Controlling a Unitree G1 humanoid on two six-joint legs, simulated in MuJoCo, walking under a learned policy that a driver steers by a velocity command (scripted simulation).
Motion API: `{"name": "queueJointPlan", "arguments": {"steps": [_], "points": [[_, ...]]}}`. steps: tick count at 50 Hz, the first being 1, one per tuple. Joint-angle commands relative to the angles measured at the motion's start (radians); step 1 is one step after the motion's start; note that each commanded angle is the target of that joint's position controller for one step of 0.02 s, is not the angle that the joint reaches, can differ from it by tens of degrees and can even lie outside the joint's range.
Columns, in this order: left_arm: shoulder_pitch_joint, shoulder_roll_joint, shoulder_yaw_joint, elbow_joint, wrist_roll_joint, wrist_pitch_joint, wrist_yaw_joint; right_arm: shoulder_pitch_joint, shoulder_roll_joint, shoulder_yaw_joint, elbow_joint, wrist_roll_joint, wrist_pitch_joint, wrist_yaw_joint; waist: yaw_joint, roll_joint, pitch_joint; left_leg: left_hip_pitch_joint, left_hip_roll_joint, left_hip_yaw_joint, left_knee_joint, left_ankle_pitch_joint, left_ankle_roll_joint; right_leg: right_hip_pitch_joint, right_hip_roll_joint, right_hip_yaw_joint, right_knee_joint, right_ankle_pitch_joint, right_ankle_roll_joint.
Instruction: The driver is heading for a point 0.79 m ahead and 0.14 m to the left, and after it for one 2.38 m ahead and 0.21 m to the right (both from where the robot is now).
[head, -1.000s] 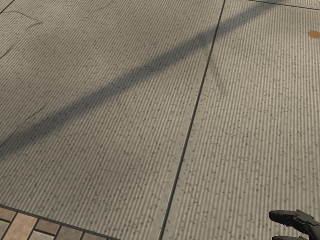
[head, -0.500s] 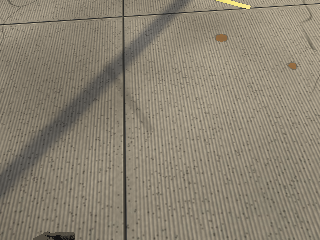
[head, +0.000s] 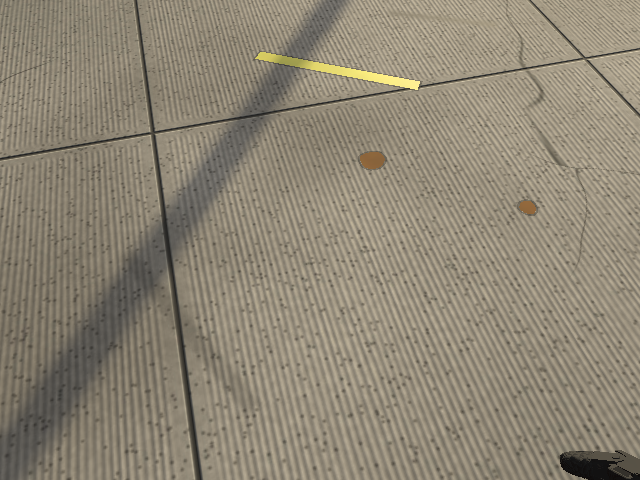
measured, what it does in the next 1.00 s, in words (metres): walks ahead: right foot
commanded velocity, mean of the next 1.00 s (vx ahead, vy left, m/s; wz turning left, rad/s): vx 0.50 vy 0.00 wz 0.16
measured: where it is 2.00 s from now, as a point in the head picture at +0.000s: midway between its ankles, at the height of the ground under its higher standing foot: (305, 235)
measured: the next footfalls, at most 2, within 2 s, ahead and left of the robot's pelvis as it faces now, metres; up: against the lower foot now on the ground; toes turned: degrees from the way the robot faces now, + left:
right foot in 0.48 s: +0.41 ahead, -0.15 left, +0.00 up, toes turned -1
left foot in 1.02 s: +0.66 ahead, +0.14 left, +0.00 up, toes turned +19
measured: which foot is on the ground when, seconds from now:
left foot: down 0.00-0.48, up 0.50-1.00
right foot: up 0.00-0.46, down 0.48-1.00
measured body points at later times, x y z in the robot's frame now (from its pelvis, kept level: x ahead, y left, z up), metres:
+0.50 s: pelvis +0.26 -0.03 +0.00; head +0.30 -0.04 +0.45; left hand +0.53 +0.18 -0.05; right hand +0.22 -0.31 -0.13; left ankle +0.11 +0.11 -0.72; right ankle +0.38 -0.14 -0.73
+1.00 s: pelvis +0.52 +0.00 +0.00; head +0.55 +0.02 +0.45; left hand +0.47 +0.29 -0.13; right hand +0.78 -0.18 -0.08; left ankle +0.63 +0.13 -0.71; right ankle +0.38 -0.15 -0.72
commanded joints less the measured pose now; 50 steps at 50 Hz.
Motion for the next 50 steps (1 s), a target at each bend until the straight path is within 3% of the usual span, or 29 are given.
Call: {"name": "queueJointPlan", "arguments": {"steps": [1, 2, 3, 4, 5, 7, 10, 13, 15, 18, 21, 22, 23, 24, 25, 26, 27, 28, 29, 30, 33, 35, 41, 46, 48, 49, 50], "points": [[0.139, 0.069, -0.009, -0.061, -0.025, -0.029, 0.0, 0.333, -0.205, -0.072, 0.03, 0.022, -0.001, 0.006, -0.114, 0.249, -0.266, 0.771, 0.425, -0.807, -0.234, -0.44, 0.27, -0.626, -0.009, 0.0, 0.609, -0.076, 0.021], [0.013, 0.124, 0.005, -0.074, -0.025, -0.03, -0.001, 0.282, -0.146, -0.055, 0.019, 0.026, 0.003, 0.002, -0.139, 0.147, -0.134, 0.658, 0.387, -0.658, -0.246, -0.437, 0.227, -0.667, -0.048, -0.004, 0.639, 0.013, 0.017], [-0.067, 0.121, 0.003, -0.094, -0.011, -0.031, 0.002, 0.229, -0.129, -0.046, 0.009, 0.013, 0.01, 0.0, -0.127, 0.071, -0.072, 0.543, 0.345, -0.529, -0.251, -0.328, 0.201, -0.643, -0.087, -0.048, 0.615, 0.082, 0.016], [-0.118, 0.109, 0.003, -0.11, 0.006, -0.036, -0.001, 0.2, -0.11, -0.039, 0.014, 0.007, 0.015, -0.001, -0.112, 0.057, -0.016, 0.45, 0.307, -0.444, -0.271, -0.213, 0.201, -0.631, -0.115, -0.064, 0.554, 0.131, 0.016], [-0.117, 0.094, 0.003, -0.113, 0.009, -0.039, -0.006, 0.189, -0.096, -0.03, 0.017, -0.001, 0.014, -0.005, -0.086, 0.083, -0.012, 0.397, 0.277, -0.381, -0.288, -0.124, 0.192, -0.583, -0.147, -0.075, 0.505, 0.169, 0.015], [-0.096, 0.057, -0.004, -0.106, 0.005, -0.037, -0.013, 0.201, -0.089, -0.027, 0.03, 0.007, 0.011, -0.008, -0.07, 0.113, -0.022, 0.367, 0.247, -0.305, -0.318, -0.014, 0.2, -0.541, -0.162, -0.109, 0.433, 0.185, 0.023], [-0.166, 0.021, -0.02, -0.135, 0.013, -0.038, -0.015, 0.23, -0.136, -0.038, 0.054, 0.02, 0.011, -0.014, -0.083, 0.091, 0.0, 0.354, 0.257, -0.233, -0.36, 0.1, 0.225, -0.572, -0.179, -0.143, 0.281, 0.245, 0.046], [-0.254, 0.002, -0.03, -0.152, 0.011, -0.047, -0.023, 0.254, -0.156, -0.039, 0.072, 0.026, 0.023, -0.02, -0.111, 0.083, 0.013, 0.355, 0.229, -0.148, -0.375, 0.138, 0.2, -0.544, -0.172, -0.168, 0.097, 0.41, 0.052], [-0.312, -0.002, -0.033, -0.163, 0.005, -0.052, -0.031, 0.282, -0.162, -0.037, 0.088, 0.031, 0.03, -0.02, -0.133, 0.083, 0.025, 0.351, 0.213, -0.105, -0.368, 0.15, 0.183, -0.499, -0.153, -0.189, -0.007, 0.497, 0.054], [-0.39, 0.004, -0.031, -0.188, -0.004, -0.057, -0.044, 0.337, -0.17, -0.036, 0.117, 0.035, 0.043, -0.02, -0.156, 0.085, 0.044, 0.395, 0.241, -0.106, -0.347, 0.15, 0.173, -0.472, -0.131, -0.201, -0.087, 0.524, 0.044], [-0.412, 0.029, -0.021, -0.208, -0.004, -0.066, -0.056, 0.354, -0.183, -0.039, 0.136, 0.04, 0.061, -0.026, -0.132, 0.091, 0.055, 0.458, 0.279, -0.142, -0.288, 0.214, 0.152, -0.433, -0.114, -0.193, -0.156, 0.44, 0.01], [-0.368, 0.047, -0.011, -0.198, -0.002, -0.07, -0.056, 0.342, -0.196, -0.043, 0.136, 0.041, 0.066, -0.028, -0.097, 0.098, 0.035, 0.46, 0.277, -0.144, -0.238, 0.301, 0.142, -0.358, -0.097, -0.203, -0.181, 0.418, -0.003], [-0.264, 0.077, 0.006, -0.169, 0.003, -0.072, -0.05, 0.322, -0.2, -0.042, 0.132, 0.042, 0.069, -0.031, -0.033, 0.088, -0.025, 0.433, 0.243, -0.116, -0.126, 0.423, 0.121, -0.197, -0.077, -0.221, -0.223, 0.433, -0.026], [-0.111, 0.129, 0.031, -0.13, 0.013, -0.07, -0.04, 0.313, -0.172, -0.03, 0.119, 0.033, 0.067, -0.031, 0.037, 0.067, -0.137, 0.326, 0.19, -0.082, 0.065, 0.397, 0.089, 0.054, -0.125, -0.185, -0.2, 0.461, -0.06], [0.054, 0.212, 0.051, -0.112, 0.035, -0.063, -0.025, 0.321, -0.087, -0.003, 0.08, 0.007, 0.058, -0.031, 0.082, -0.091, -0.3, 0.057, 0.089, -0.024, 0.411, 0.049, 0.036, 0.381, -0.363, 0.088, -0.179, 0.443, -0.135], [0.068, 0.224, 0.049, -0.102, 0.035, -0.055, -0.032, 0.427, -0.037, 0.013, 0.079, 0.028, 0.041, -0.03, 0.033, -0.308, -0.402, -0.187, -0.006, -0.073, 0.645, -0.495, 0.01, 0.509, -0.517, 0.459, -0.304, 0.269, -0.241], [0.037, 0.13, 0.026, -0.1, 0.023, -0.055, -0.032, 0.361, -0.146, -0.016, 0.087, 0.052, 0.039, -0.028, 0.053, -0.183, -0.275, -0.272, 0.05, -0.13, 0.739, -0.454, 0.008, 0.411, -0.473, 0.404, -0.341, 0.168, -0.206], [-0.024, 0.097, 0.013, -0.098, 0.013, -0.057, -0.032, 0.294, -0.163, -0.026, 0.068, 0.059, 0.038, -0.026, 0.035, -0.144, -0.148, -0.296, 0.087, -0.109, 0.731, -0.361, 0.011, 0.282, -0.437, 0.246, -0.366, 0.206, -0.174], [-0.086, 0.074, 0.005, -0.096, 0.017, -0.06, -0.035, 0.263, -0.146, -0.026, 0.069, 0.05, 0.042, -0.03, 0.003, -0.087, -0.092, -0.261, 0.122, -0.093, 0.699, -0.284, 0.005, 0.169, -0.391, 0.151, -0.401, 0.267, -0.154], [-0.128, 0.049, 0.0, -0.092, 0.021, -0.066, -0.039, 0.257, -0.134, -0.031, 0.069, 0.041, 0.052, -0.031, -0.024, -0.092, -0.047, -0.228, 0.145, -0.094, 0.661, -0.229, -0.002, 0.085, -0.358, 0.072, -0.439, 0.332, -0.147], [-0.172, 0.041, 0.005, -0.063, 0.028, -0.091, -0.039, 0.284, -0.075, -0.028, 0.073, 0.044, 0.086, -0.029, -0.073, -0.09, -0.011, -0.158, 0.166, -0.093, 0.635, -0.147, -0.022, -0.033, -0.333, -0.076, -0.518, 0.467, -0.152], [-0.171, 0.057, 0.013, -0.041, 0.031, -0.098, -0.032, 0.243, -0.068, -0.03, 0.052, 0.039, 0.097, -0.031, -0.076, -0.066, 0.015, -0.205, 0.168, -0.107, 0.584, -0.079, -0.033, -0.036, -0.335, -0.144, -0.538, 0.529, -0.155], [-0.123, 0.109, 0.029, 0.009, 0.025, -0.082, -0.01, 0.067, -0.04, -0.016, -0.011, 0.031, 0.086, 0.002, -0.018, -0.029, 0.066, -0.211, 0.151, -0.037, 0.262, 0.16, -0.023, 0.025, -0.322, -0.316, -0.558, 0.572, -0.129], [-0.056, 0.143, 0.043, 0.055, 0.001, -0.048, -0.005, -0.058, -0.047, -0.014, -0.089, 0.033, 0.087, 0.029, 0.014, -0.028, 0.098, -0.247, 0.128, 0.03, 0.134, 0.058, 0.027, 0.19, -0.369, -0.373, -0.486, 0.673, -0.104], [-0.07, 0.169, 0.05, 0.056, -0.005, -0.033, -0.001, -0.037, -0.07, -0.026, -0.106, 0.033, 0.091, 0.035, -0.018, -0.059, 0.057, -0.16, 0.076, 0.085, 0.12, -0.04, 0.064, 0.225, -0.371, -0.403, -0.379, 0.957, -0.082], [-0.079, 0.184, 0.053, 0.053, -0.008, -0.025, 0.003, 0.017, -0.093, -0.039, -0.101, 0.034, 0.095, 0.035, -0.054, -0.079, 0.011, -0.072, 0.036, 0.116, 0.125, -0.091, 0.086, 0.229, -0.366, -0.417, -0.279, 1.125, -0.069], [-0.095, 0.19, 0.054, 0.049, -0.012, -0.016, 0.006, 0.136, -0.13, -0.063, -0.076, 0.037, 0.098, 0.03, -0.125, -0.076, -0.056, 0.089, -0.01, 0.137, 0.091, -0.091, 0.115, 0.194, -0.343, -0.439, -0.109, 1.207, -0.049]]}}
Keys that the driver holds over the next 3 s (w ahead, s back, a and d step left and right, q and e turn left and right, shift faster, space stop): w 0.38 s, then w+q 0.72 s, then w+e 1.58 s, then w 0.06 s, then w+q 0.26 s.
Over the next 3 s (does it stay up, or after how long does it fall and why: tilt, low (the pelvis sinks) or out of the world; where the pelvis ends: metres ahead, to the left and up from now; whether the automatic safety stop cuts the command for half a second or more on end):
stays up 1.59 -0.03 0.01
